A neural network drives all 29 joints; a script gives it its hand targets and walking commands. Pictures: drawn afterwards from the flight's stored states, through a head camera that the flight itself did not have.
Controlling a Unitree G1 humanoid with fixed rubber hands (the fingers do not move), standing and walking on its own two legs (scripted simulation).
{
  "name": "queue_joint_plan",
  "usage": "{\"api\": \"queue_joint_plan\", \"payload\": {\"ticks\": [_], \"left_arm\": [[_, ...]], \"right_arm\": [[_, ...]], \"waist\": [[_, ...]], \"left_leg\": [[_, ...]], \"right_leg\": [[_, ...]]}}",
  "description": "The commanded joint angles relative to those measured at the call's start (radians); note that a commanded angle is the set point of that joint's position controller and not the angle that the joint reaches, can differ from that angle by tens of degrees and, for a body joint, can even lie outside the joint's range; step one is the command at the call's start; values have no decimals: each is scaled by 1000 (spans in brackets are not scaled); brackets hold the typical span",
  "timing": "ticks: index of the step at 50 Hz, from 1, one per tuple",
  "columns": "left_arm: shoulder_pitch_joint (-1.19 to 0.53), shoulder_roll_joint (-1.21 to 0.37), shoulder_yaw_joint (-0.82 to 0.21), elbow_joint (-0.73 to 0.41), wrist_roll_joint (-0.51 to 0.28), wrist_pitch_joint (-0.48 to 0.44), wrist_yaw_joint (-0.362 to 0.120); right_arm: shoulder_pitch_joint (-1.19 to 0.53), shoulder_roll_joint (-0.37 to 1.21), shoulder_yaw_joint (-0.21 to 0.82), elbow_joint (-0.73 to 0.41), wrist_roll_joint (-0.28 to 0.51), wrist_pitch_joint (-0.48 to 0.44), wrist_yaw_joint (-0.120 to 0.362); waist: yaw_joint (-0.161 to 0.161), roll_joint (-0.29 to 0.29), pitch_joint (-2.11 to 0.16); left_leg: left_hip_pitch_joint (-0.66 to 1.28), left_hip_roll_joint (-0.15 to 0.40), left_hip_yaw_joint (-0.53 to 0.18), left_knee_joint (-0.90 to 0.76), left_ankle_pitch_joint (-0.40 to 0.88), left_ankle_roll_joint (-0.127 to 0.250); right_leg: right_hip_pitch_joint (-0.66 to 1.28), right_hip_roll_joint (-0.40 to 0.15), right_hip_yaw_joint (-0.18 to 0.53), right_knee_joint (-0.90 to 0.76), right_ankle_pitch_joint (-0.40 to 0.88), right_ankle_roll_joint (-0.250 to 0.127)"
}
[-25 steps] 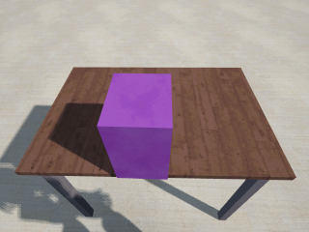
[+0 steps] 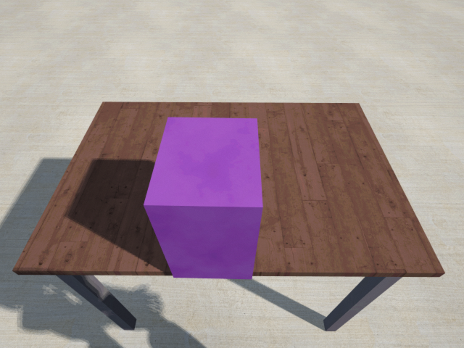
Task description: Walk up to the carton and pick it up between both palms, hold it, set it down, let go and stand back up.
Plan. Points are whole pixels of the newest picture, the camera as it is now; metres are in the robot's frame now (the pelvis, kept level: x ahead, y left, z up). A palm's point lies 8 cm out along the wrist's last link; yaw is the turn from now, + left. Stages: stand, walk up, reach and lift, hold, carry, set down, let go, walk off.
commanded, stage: walk up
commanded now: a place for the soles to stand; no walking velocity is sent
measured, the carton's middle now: (212, 203) +0.38 +0.04 +0.03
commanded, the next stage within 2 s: reach and lift in 0.58 s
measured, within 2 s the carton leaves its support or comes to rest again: neither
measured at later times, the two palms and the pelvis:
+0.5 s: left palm out of the picture +0.10 +0.30 -0.11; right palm out of the picture +0.09 -0.30 -0.12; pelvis +0.01 +0.00 +0.00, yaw +0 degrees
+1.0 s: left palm (90, 327) +0.20 +0.26 -0.09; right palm (402, 340) +0.16 -0.29 -0.09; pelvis +0.03 -0.02 -0.02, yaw -1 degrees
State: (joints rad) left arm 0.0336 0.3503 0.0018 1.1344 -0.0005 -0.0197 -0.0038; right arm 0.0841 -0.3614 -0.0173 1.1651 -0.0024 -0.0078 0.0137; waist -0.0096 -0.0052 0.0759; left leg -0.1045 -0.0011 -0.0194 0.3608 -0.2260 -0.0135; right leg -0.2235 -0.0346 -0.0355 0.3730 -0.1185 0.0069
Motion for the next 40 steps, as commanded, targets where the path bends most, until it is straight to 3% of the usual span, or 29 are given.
{"api": "queue_joint_plan", "payload": {"ticks": [1,29,30,31,32,33,34,36,37,40], "left_arm": [[-37,202,38,-56,0,-15,12],[-26,209,44,-67,4,-13,13],[-387,178,92,-434,-4,175,30],[-286,165,57,-455,-9,291,53],[-244,151,63,-501,2,346,46],[-194,151,76,-527,20,394,31],[-179,149,86,-589,49,440,24],[-135,150,96,-665,96,512,15],[-117,155,101,-700,104,535,12],[0,177,154,-768,97,558,-2]], "right_arm": [[-37,-198,-35,-59,1,-14,-11],[-43,-199,-39,-81,-1,-4,-10],[-377,-57,-134,-204,-154,-131,-5],[-295,-106,-171,-196,-126,-116,37],[-253,-147,-191,-215,-124,-97,50],[-223,-155,-212,-221,-134,-93,52],[-195,-150,-200,-237,-113,-100,56],[-122,-155,-180,-291,-86,-88,62],[-91,-164,-168,-319,-72,-82,57],[-3,-181,-130,-413,-25,-71,36]], "waist": [[7,11,-130],[5,3,-122],[-5,16,-137],[-51,88,-52],[-49,99,-42],[-38,82,-46],[-33,51,-70],[-17,11,-126],[-21,-3,-162],[8,-52,-244]], "left_leg": [[-39,130,-90,-72,150,40],[-16,129,-86,-75,132,40],[-259,42,94,108,-200,-45],[-425,66,69,68,-374,1],[-532,75,71,40,-398,38],[-550,69,88,88,-298,41],[-458,54,105,143,-200,21],[-292,38,111,187,-149,14],[-260,38,110,199,-102,10],[-180,29,111,212,107,-2]], "right_leg": [[123,-109,111,-43,91,-27],[116,-108,117,-45,107,-35],[54,76,-36,130,-222,-45],[196,95,-59,220,-250,-44],[335,102,-55,261,-199,-30],[325,71,-35,255,-128,-45],[244,57,-32,238,-119,-53],[152,56,-40,213,-116,-47],[163,56,-38,214,-68,-47],[244,70,-33,203,167,-22]]}}
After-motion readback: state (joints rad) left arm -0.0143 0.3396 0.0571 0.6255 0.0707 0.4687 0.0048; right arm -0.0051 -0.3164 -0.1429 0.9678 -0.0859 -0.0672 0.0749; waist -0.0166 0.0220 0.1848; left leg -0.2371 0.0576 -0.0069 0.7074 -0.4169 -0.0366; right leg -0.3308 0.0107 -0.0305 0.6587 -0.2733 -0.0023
